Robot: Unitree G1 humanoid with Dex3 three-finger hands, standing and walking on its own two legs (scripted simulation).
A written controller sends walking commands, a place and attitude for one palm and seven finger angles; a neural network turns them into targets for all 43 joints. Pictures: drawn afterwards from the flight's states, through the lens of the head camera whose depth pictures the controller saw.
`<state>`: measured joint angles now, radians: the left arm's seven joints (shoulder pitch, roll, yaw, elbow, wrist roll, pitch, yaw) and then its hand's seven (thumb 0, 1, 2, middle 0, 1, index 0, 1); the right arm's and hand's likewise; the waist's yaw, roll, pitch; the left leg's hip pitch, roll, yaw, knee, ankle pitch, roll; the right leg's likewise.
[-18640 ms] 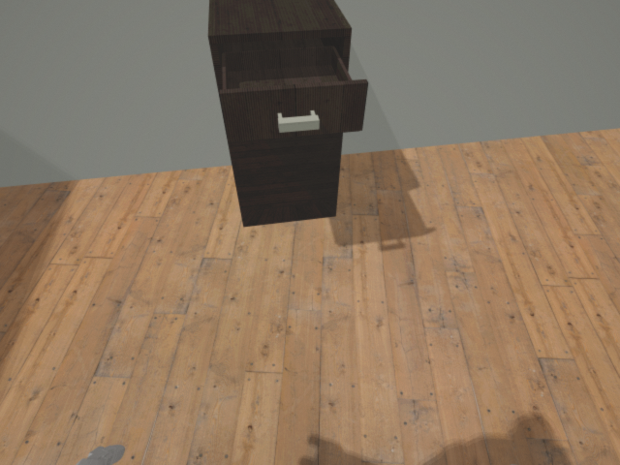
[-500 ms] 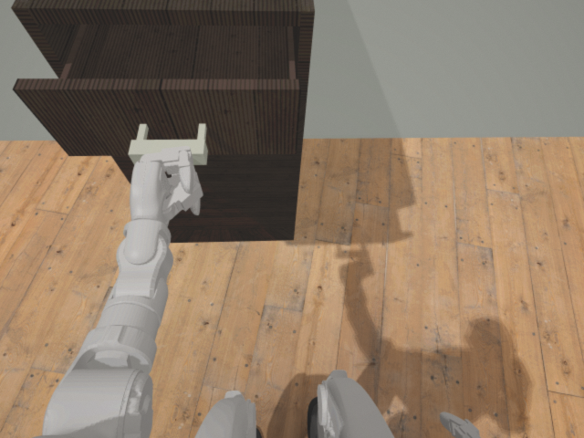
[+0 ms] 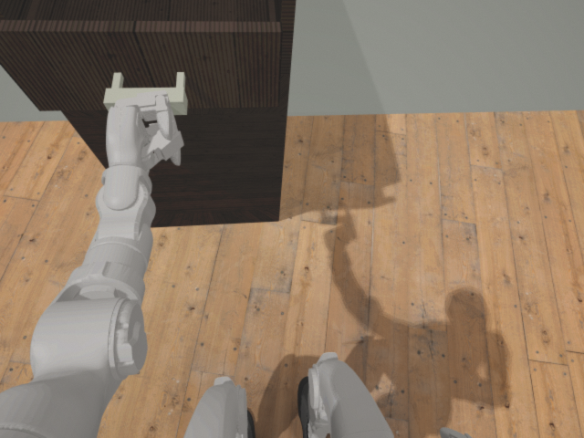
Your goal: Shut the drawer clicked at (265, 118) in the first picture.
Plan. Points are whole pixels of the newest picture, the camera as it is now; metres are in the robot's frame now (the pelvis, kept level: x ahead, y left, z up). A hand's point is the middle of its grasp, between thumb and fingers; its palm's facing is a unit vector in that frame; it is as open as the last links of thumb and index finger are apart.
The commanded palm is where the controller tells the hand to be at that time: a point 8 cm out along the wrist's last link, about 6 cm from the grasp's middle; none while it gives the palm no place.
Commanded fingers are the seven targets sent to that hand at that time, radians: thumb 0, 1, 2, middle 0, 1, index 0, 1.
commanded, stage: push the drawer shut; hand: left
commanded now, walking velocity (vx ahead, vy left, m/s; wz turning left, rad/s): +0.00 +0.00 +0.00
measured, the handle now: (148, 90) +0.59 +0.15 +0.05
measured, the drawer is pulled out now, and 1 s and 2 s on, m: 0.08 0.00 0.00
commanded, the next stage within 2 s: pull the fist back off the drawer in 0.84 s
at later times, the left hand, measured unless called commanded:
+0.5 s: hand (179, 96) +0.58 +0.11 +0.05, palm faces +0.00 -1.00 -0.03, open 3.1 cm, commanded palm +0.56 +0.15 +0.05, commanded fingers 0.00 0.90 0.90 -1.40 -1.60 -1.40 -1.60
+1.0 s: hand (175, 89) +0.59 +0.12 +0.05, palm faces +0.00 -1.00 -0.04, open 2.9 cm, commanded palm +0.60 +0.14 +0.05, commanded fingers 0.00 0.90 0.90 -1.40 -1.60 -1.40 -1.60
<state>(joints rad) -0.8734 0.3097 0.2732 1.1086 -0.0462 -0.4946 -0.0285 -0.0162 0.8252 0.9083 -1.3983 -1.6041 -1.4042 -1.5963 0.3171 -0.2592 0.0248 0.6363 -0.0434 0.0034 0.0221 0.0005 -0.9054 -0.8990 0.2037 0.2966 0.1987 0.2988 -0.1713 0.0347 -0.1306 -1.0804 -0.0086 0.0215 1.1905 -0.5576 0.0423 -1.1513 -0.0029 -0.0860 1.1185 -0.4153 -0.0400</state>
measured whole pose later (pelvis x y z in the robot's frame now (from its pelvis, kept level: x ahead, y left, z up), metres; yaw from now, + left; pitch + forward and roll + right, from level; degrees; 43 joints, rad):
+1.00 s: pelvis -0.01 +0.01 -0.02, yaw -1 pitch +32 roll -5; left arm -1.27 0.53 0.32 1.38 0.07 -0.41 -0.01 -0.03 0.70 0.99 -1.40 -1.60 -1.40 -1.60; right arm 0.39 -0.26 0.07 0.64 -0.09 0.05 0.05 0.00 -0.90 -0.90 0.20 0.30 0.20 0.30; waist -0.30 0.05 -0.12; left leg -1.28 0.00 -0.04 1.29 -0.56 0.04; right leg -1.30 0.01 -0.14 1.14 -0.40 -0.04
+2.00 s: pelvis +0.06 +0.01 +0.05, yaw -3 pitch +24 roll -2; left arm -0.44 0.26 0.24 0.61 -0.14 -0.33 -0.07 0.01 0.90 0.90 -1.39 -1.60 -1.40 -1.60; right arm 0.39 -0.24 0.02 0.53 0.01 0.09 0.07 0.00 -0.91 -0.90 0.20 0.30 0.20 0.30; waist -0.10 0.05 -0.16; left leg -0.81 0.00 0.04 0.96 -0.51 0.05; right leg -0.88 0.04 -0.03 0.86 -0.39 -0.02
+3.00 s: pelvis +0.04 +0.00 +0.10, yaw +0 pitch -4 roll -1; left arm 0.55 0.35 0.31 -0.48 -0.07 -0.08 0.10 0.01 0.90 0.90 -1.40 -1.60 -1.41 -1.60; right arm 0.24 -0.24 0.03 0.61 0.00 -0.09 -0.07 0.01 -0.90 -0.90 0.20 0.30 0.20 0.30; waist 0.07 0.08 -0.01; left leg -0.04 -0.02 0.00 0.44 -0.32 0.04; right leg -0.13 0.03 -0.05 0.41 -0.21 -0.03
